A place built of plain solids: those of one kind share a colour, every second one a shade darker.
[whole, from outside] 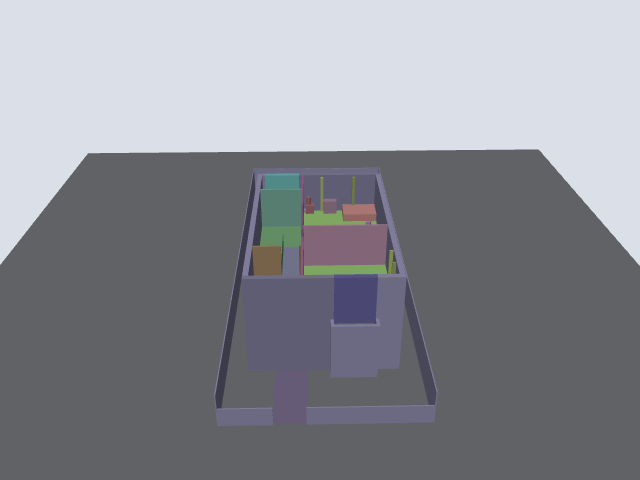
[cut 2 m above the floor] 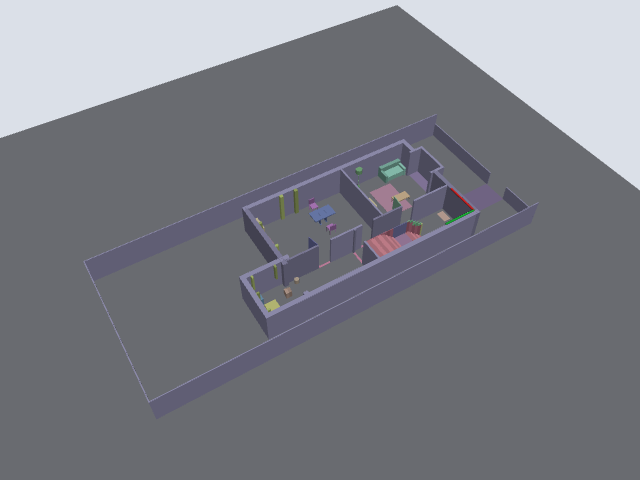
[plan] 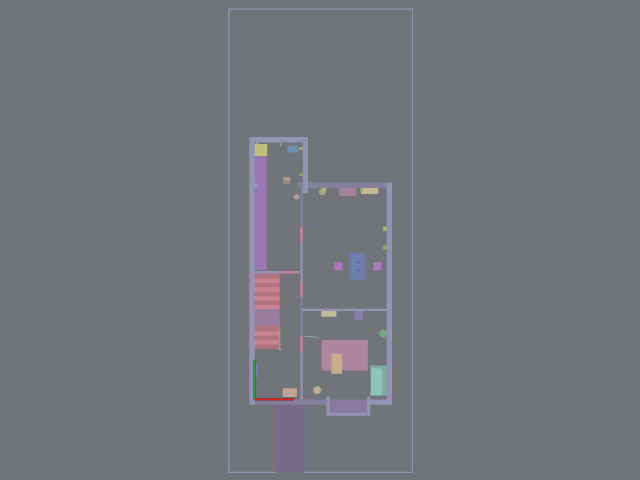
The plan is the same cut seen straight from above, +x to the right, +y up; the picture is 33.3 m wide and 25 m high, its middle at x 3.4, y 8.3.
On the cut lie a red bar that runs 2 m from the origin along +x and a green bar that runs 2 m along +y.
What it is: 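A detached two-storey house, 6.9 m wide inside and 11.0 m deep with a one-storey outshot of 2.4 m behind the kitchen; a hall 2.38 m wide with a straight stair of 14 risers of 214 mm on goings of 230 mm and a flat half landing; a front room and a back room; a bay window at the front; upstairs three bedrooms and a bathroom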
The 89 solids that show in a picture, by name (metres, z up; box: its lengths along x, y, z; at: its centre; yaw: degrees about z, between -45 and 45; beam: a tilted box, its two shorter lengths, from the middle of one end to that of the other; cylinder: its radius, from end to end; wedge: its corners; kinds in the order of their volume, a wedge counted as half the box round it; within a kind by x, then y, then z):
{
 "wall_1": {"box": [0.06, 24.19, 1.85], "at": [-1.34, 8.26, 0.88]},
 "wall_2": {"box": [2.47, 0.06, 1.05], "at": [-0.14, -3.81, 0.47]},
 "wall_3": {"box": [0.28, 11.58, 5.45], "at": [-0.14, 5.51, 2.68]},
 "wall_4": {"box": [0.28, 2.93, 3.19], "at": [-0.14, 12.2, 1.55]},
 "wall_5": {"box": [0.43, 0.28, 5.45], "at": [-0.07, 11.15, 2.68]},
 "wall_6": {"box": [1.39, 0.12, 2.89], "at": [0.7, 6.62, 1.4]},
 "wall_7": {"box": [3.06, 0.28, 3.19], "at": [1.25, 13.52, 1.55]},
 "wall_8": {"box": [4.17, 0.28, 5.45], "at": [1.8, -0.14, 2.68]},
 "wall_9": {"box": [0.1, 0.12, 2.89], "at": [2.33, 6.62, 1.4]},
 "wall_10": {"box": [0.12, 2.44, 2.89], "at": [2.44, 1.22, 1.4]},
 "wall_11": {"box": [0.12, 2.02, 2.89], "at": [2.44, 4.31, 1.4]},
 "wall_12": {"box": [0.12, 2.1, 2.89], "at": [2.44, 7.13, 1.4]},
 "wall_13": {"box": [0.12, 2.05, 2.89], "at": [2.44, 9.99, 1.4]},
 "wall_14": {"box": [0.28, 2.93, 3.19], "at": [2.64, 12.2, 1.55]},
 "wall_15": {"box": [9.62, 0.06, 1.85], "at": [3.44, 20.32, 0.88]},
 "wall_16": {"box": [0.16, 1.01, 3.14], "at": [3.81, -0.35, 1.52]},
 "wall_17": {"box": [4.37, 0.12, 2.89], "at": [4.69, 4.66, 1.4]},
 "wall_18": {"box": [4.92, 0.28, 5.45], "at": [4.69, 11.15, 2.68]},
 "wall_19": {"box": [2.29, 0.16, 3.14], "at": [4.87, -0.77, 1.52]},
 "wall_20": {"box": [5.68, 0.06, 1.05], "at": [5.41, -3.81, 0.47]},
 "wall_21": {"box": [0.16, 1.01, 3.14], "at": [5.94, -0.35, 1.52]},
 "wall_22": {"box": [1.3, 0.28, 5.45], "at": [6.5, -0.14, 2.68]},
 "wall_23": {"box": [0.28, 11.58, 5.45], "at": [7.01, 5.51, 2.68]},
 "wall_24": {"box": [0.06, 24.19, 1.85], "at": [8.22, 8.26, 0.88]},
 "upper_floor_rooms_1": {"box": [4.5, 11.02, 0.14], "at": [4.63, 5.51, 2.91]},
 "tread_1": {"box": [1.29, 0.26, 0.23], "at": [0.64, 2.76, 0.1]},
 "tread_2": {"box": [1.29, 0.26, 0.45], "at": [0.64, 2.99, 0.2]},
 "tread_3": {"box": [1.29, 0.26, 0.66], "at": [0.64, 3.22, 0.31]},
 "tread_4": {"box": [1.29, 0.26, 0.88], "at": [0.64, 3.45, 0.42]},
 "tread_5": {"box": [1.29, 0.26, 1.09], "at": [0.64, 3.68, 0.52]},
 "tread_6": {"box": [1.29, 0.26, 1.3], "at": [0.64, 4.82, 0.63]},
 "tread_7": {"box": [1.29, 0.26, 1.52], "at": [0.64, 5.05, 0.74]},
 "tread_8": {"box": [1.29, 0.26, 1.73], "at": [0.64, 5.28, 0.85]},
 "tread_9": {"box": [1.29, 0.26, 1.95], "at": [0.64, 5.51, 0.95]},
 "tread_10": {"box": [1.29, 0.26, 2.16], "at": [0.64, 5.74, 1.06]},
 "tread_11": {"box": [1.29, 0.26, 2.37], "at": [0.64, 5.97, 1.17]},
 "tread_12": {"box": [1.29, 0.26, 2.59], "at": [0.64, 6.2, 1.27]},
 "tread_13": {"box": [1.29, 0.26, 2.8], "at": [0.64, 6.43, 1.38]},
 "ground_1": {"box": [1.59, 3.49, 0.5], "at": [1.83, -2.03, -0.25]},
 "ground_2": {"box": [1.97, 0.69, 0.5], "at": [4.87, -0.35, -0.25]},
 "landing_wall_1": {"box": [0.12, 3.51, 2.56], "at": [2.44, 1.75, 4.12]},
 "landing_wall_2": {"box": [0.12, 2.06, 2.56], "at": [2.44, 5.32, 4.12]},
 "landing_wall_3": {"box": [0.12, 3.9, 2.56], "at": [2.44, 9.06, 4.12]},
 "back_wall_over_outshot_1": {"box": [2.08, 0.28, 2.56], "at": [1.19, 11.15, 4.12]},
 "upper_floor_back_1": {"box": [2.39, 4.46, 0.14], "at": [1.19, 8.79, 2.91]},
 "front_wall_over_bay_1": {"box": [1.97, 0.28, 2.56], "at": [4.87, -0.14, 4.12]},
 "bed_1": {"box": [2.0, 1.37, 0.5], "at": [5.87, 10.27, 3.18]},
 "bedrooms_wall_1": {"box": [4.37, 0.12, 2.56], "at": [4.69, 4.66, 4.12]},
 "half_landing_1": {"box": [1.29, 0.91, 1.09], "at": [0.64, 4.26, 0.52]},
 "shelf_1": {"box": [0.8, 0.3, 1.69], "at": [3.86, 4.45, 0.8]},
 "shelf_2": {"box": [0.9, 0.32, 1.52], "at": [5.99, 10.85, 0.71]},
 "sofa_1": {"box": [0.65, 1.24, 0.37], "at": [6.37, 0.99, 0.24]},
 "sofa_2": {"box": [0.86, 0.16, 0.65], "at": [6.44, 0.29, 0.28]},
 "sofa_3": {"box": [0.86, 0.16, 0.65], "at": [6.44, 1.69, 0.28]},
 "sofa_4": {"box": [0.24, 1.56, 0.83], "at": [6.75, 0.99, 0.36]},
 "fridge_freezer_1": {"box": [0.65, 0.65, 1.85], "at": [0.33, 12.98, 0.88]},
 "bath_wall_1": {"box": [2.38, 0.12, 2.56], "at": [1.19, 9.05, 4.12]},
 "dresser_1": {"box": [0.8, 0.42, 0.87], "at": [4.11, 10.8, 3.37]},
 "dresser_2": {"box": [0.9, 0.42, 0.92], "at": [4.85, 10.8, 0.41]},
 "upper_floor_landing_1": {"box": [1.09, 3.93, 0.14], "at": [1.84, 4.6, 2.91]},
 "curtains_curtains_1": {"box": [0.19, 0.12, 1.36], "at": [2.41, 11.69, 1.61]},
 "curtains_curtains_2": {"box": [0.19, 0.12, 1.36], "at": [2.41, 13.07, 1.61]},
 "curtains_curtains_3": {"box": [0.17, 0.19, 2.24], "at": [3.6, 10.92, 4.16]},
 "curtains_curtains_4": {"box": [0.17, 0.19, 2.24], "at": [5.54, 10.92, 4.16]},
 "curtains_curtains_5": {"box": [0.19, 0.1, 2.24], "at": [6.78, 1.16, 4.16]},
 "curtains_curtains_6": {"box": [0.19, 0.1, 2.24], "at": [6.78, 2.26, 4.16]},
 "curtains_curtains_7": {"box": [0.19, 0.22, 2.24], "at": [6.78, 7.92, 1.17]},
 "curtains_curtains_8": {"box": [0.19, 0.22, 2.24], "at": [6.78, 8.89, 1.17]},
 "box_wall_1": {"box": [1.39, 0.12, 2.56], "at": [0.7, 2.6, 4.12]},
 "box_wall_2": {"box": [0.1, 0.12, 2.56], "at": [2.33, 2.6, 4.12]},
 "well_guard_1": {"box": [0.06, 3.9, 1.15], "at": [1.32, 4.61, 3.36]},
 "laid_rug_front_room_1": {"box": [2.4, 1.6, 0.06], "at": [4.69, 2.3, -0.02]},
 "nightstand_1": {"cylinder": 0.15, "from": [2.79, 10.86, 3.53], "to": [2.79, 10.86, 4.0]},
 "nightstand_2": {"box": [0.5, 0.43, 0.6], "at": [2.87, 10.8, 3.23]},
 "worktop_1": {"box": [0.62, 5.9, 0.04], "at": [0.31, 9.68, 0.88]},
 "bin_1": {"box": [0.54, 0.35, 0.71], "at": [1.98, 13.03, 0.3]},
 "box_cardboard_1": {"box": [0.45, 0.56, 0.43], "at": [5.42, 4.4, 0.17]},
 "meeting_table_1": {"box": [0.82, 1.42, 0.07], "at": [5.37, 6.93, 0.7]},
 "stair_guard_landing_1": {"box": [0.04, 0.99, 2.1], "at": [1.31, 4.26, 1.0]},
 "door_leaf_front_room_1": {"box": [0.83, 0.04, 2.05], "at": [2.91, 3.27, 0.97], "yaw": -5.2},
 "door_leaf_kitchen_side_1": {"box": [0.76, 0.04, 2.05], "at": [2.87, 9.04, 0.97], "yaw": 11.6},
 "floor_lamp_1": {"cylinder": 0.21, "from": [6.7, 3.44, 1.25], "to": [6.7, 3.44, 1.55]},
 "coffee_table_1": {"box": [0.54, 1.05, 0.07], "at": [4.27, 1.86, 0.36]},
 "laid_doormat_1": {"box": [0.75, 0.45, 0.06], "at": [1.83, 0.35, -0.02]},
 "threshold_1": {"box": [0.13, 0.86, 0.07], "at": [2.44, 2.87, -0.01]},
 "threshold_2": {"box": [0.13, 0.75, 0.06], "at": [2.44, 5.7, -0.02]},
 "threshold_3": {"box": [0.13, 0.79, 0.07], "at": [2.44, 8.57, -0.01]},
 "side_chair_1": {"box": [0.42, 0.42, 0.04], "at": [4.36, 6.93, 0.43]},
 "side_chair_2": {"box": [0.42, 0.42, 0.04], "at": [6.38, 6.93, 0.43]}
}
